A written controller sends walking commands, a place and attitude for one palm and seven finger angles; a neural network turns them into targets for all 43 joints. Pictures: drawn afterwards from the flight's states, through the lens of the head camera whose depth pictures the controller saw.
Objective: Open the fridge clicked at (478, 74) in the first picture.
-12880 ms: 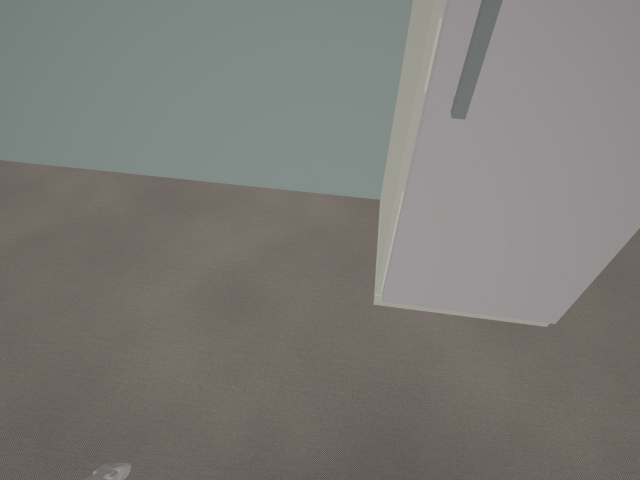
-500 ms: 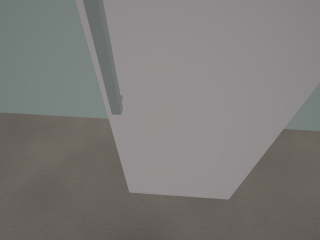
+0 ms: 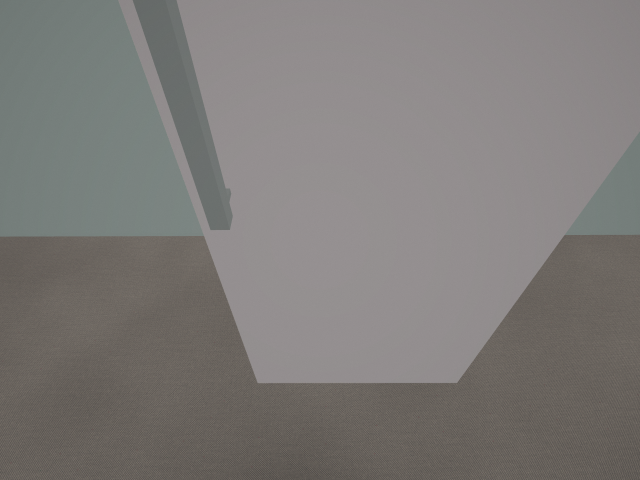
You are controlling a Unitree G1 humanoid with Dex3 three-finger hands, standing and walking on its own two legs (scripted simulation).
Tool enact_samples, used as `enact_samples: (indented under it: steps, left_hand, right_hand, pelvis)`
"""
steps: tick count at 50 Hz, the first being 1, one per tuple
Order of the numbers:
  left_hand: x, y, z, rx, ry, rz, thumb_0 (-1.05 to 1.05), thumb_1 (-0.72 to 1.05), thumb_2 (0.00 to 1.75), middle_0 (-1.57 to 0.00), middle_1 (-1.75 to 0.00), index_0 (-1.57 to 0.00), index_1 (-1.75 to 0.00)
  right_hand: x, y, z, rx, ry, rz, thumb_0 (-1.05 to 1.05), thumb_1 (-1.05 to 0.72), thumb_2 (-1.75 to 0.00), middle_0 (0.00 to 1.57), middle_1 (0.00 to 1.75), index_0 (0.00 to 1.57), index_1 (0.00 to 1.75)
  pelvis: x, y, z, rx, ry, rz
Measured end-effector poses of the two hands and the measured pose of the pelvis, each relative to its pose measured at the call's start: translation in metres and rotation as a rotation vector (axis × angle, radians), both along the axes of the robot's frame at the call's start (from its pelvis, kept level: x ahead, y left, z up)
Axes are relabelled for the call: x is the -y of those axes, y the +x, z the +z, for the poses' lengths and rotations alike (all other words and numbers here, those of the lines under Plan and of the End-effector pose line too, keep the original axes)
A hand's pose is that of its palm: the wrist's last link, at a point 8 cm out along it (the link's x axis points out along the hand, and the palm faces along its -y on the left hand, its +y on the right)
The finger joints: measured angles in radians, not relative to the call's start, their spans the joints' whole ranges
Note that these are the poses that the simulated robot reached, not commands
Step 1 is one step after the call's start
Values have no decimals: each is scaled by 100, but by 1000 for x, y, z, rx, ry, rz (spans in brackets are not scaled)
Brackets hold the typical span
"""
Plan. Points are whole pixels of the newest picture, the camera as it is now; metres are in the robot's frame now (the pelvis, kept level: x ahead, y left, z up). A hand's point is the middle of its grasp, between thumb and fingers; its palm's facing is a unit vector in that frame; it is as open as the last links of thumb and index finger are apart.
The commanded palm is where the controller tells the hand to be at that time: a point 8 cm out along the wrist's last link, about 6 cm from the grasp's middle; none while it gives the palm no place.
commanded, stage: look again from close up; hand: left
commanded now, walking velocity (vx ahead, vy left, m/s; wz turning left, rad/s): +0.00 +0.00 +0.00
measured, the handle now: (195, 107) +0.44 +0.16 +0.25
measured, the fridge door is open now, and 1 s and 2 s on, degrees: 0 0 0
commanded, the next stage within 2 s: raise the hand to about handle height in 0.78 s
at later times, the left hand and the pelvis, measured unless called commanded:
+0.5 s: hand out of the picture -0.03 +0.21 -0.17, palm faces +0.00 -0.98 -0.20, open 7.4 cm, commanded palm none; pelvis -0.03 +0.04 +0.01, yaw +0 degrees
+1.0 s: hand out of the picture +0.08 +0.23 -0.10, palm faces +0.23 -0.94 -0.25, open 7.3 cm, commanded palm +0.07 +0.26 -0.04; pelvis -0.03 +0.03 +0.00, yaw +1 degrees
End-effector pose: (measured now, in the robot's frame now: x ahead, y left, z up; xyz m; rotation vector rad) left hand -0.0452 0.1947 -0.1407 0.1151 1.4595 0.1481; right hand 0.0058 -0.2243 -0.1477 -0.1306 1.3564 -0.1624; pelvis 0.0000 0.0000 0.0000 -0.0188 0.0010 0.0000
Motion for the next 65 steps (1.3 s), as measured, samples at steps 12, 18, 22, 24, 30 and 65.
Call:
enact_samples:
  steps: [12,18,22,24,30,65]
  left_hand:
    - [-56,50,1,180,53,-44,0,91,90,-20,-30,-19,-30]
    - [-66,43,2,161,44,-59,0,91,90,-20,-30,-19,-30]
    - [-68,26,2,111,36,-54,0,91,90,-20,-30,-19,-30]
    - [-68,17,2,84,32,-48,0,91,90,-20,-30,-19,-30]
    - [-64,-9,1,8,19,-30,0,91,90,-20,-30,-19,-30]
    - [-50,149,131,1238,-133,-60,0,62,77,-22,-48,-22,-49]
  right_hand:
    - [-25,-10,6,57,-15,17,2,-94,-90,20,30,20,30]
    - [-35,-26,10,27,-7,24,1,-93,-90,20,30,20,30]
    - [-40,-35,10,-4,1,25,1,-92,-90,20,30,20,30]
    - [-42,-38,11,-18,5,27,1,-92,-90,20,30,20,30]
    - [-43,-39,11,-35,4,27,1,-91,-90,20,30,20,30]
    - [23,150,93,847,-131,150,1,-90,-90,20,30,20,30]
  pelvis:
    - [-25,-15,1,31,16,-8]
    - [-34,-24,3,18,19,-9]
    - [-37,-27,4,8,21,-9]
    - [-38,-28,5,5,21,-8]
    - [-39,-27,6,3,20,-10]
    - [1,-45,-28,-79,27,12]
